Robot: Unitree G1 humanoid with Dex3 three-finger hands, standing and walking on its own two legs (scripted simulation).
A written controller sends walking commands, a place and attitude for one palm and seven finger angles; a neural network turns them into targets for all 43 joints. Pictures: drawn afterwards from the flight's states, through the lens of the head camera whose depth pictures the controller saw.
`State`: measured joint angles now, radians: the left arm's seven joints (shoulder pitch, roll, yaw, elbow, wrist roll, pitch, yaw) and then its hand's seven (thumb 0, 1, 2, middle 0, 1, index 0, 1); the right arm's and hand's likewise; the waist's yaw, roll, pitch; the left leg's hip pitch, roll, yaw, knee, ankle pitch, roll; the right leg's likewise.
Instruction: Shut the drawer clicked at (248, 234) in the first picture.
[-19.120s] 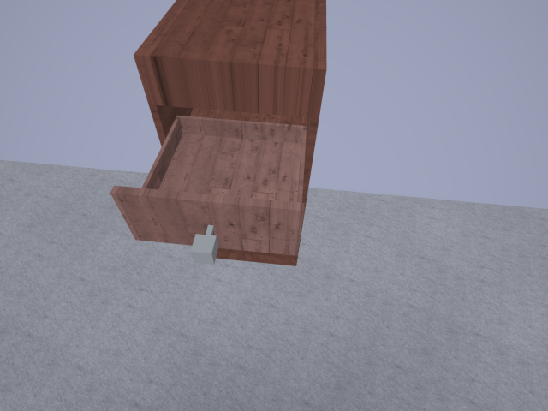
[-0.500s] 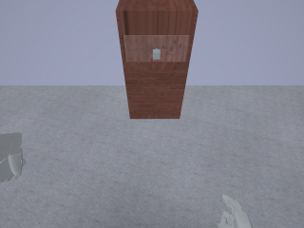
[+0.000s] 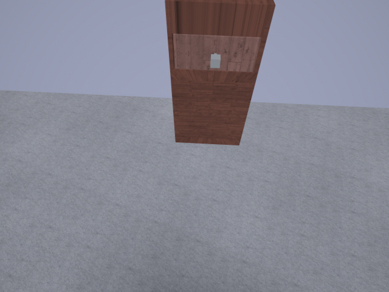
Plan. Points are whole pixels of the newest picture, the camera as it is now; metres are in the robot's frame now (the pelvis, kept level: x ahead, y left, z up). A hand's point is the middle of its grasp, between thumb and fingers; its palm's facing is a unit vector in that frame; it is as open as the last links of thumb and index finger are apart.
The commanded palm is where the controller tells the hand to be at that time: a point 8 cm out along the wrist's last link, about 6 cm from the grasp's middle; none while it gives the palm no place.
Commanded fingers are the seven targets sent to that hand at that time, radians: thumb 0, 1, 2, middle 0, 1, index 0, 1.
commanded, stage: let the arm hang, fingers relaxed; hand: left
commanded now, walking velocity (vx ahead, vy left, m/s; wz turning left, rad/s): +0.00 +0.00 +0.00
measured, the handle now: (215, 58) +1.07 -0.03 -0.11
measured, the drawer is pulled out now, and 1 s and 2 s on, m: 0.00 0.00 0.00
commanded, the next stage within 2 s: look to check the result in 0.70 s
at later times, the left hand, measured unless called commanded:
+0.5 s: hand out of the picture +0.02 +0.19 -0.17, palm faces +0.00 -0.98 -0.20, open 7.2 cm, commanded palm none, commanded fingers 0.00 0.90 0.90 -0.20 -0.30 -0.20 -0.30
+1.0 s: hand out of the picture +0.03 +0.19 -0.17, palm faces +0.00 -0.98 -0.20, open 7.4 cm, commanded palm none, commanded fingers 0.00 0.90 0.90 -0.20 -0.30 -0.20 -0.30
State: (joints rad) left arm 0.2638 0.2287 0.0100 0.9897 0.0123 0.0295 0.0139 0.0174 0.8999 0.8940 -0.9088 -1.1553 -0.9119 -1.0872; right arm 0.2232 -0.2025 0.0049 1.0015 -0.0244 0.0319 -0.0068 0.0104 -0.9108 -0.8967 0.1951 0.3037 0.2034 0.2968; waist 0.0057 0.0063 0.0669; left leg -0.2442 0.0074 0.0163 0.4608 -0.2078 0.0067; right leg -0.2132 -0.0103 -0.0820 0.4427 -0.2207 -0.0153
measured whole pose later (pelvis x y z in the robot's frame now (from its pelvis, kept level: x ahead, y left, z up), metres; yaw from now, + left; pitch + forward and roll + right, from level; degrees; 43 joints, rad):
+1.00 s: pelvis +0.02 +0.01 +0.00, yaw -2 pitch -1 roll +0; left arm 0.25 0.15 0.02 1.15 0.01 0.00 0.03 0.01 0.90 0.90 -0.20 -0.29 -0.20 -0.30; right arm 0.26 -0.16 -0.02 1.14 -0.02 -0.01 -0.03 0.01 -0.91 -0.90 0.19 0.30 0.20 0.30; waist -0.01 0.02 0.06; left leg -0.16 -0.01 0.06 0.39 -0.21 0.03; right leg -0.15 -0.03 -0.04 0.40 -0.23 0.01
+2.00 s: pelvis +0.04 +0.00 +0.01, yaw -1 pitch -1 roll +0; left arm 0.10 0.30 0.02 1.12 0.01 -0.02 0.00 0.01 0.90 0.90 -0.20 -0.30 -0.20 -0.30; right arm 0.12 -0.32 -0.02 1.12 -0.02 -0.01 -0.01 0.01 -0.91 -0.90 0.20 0.30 0.21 0.30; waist -0.01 0.02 0.06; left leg -0.10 0.01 0.04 0.31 -0.20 0.00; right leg -0.09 0.00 -0.05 0.31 -0.21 -0.01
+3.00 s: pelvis +0.05 +0.00 +0.01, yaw -2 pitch -1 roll +0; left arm 0.09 0.32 0.02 1.12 0.01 -0.02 0.00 0.01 0.90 0.90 -0.20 -0.30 -0.20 -0.30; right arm 0.11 -0.33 -0.01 1.12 -0.01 -0.01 -0.01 0.01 -0.91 -0.90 0.20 0.30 0.21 0.30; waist -0.01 0.01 0.05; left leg -0.07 0.01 0.05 0.29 -0.20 0.00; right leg -0.06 0.00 -0.05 0.29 -0.22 -0.01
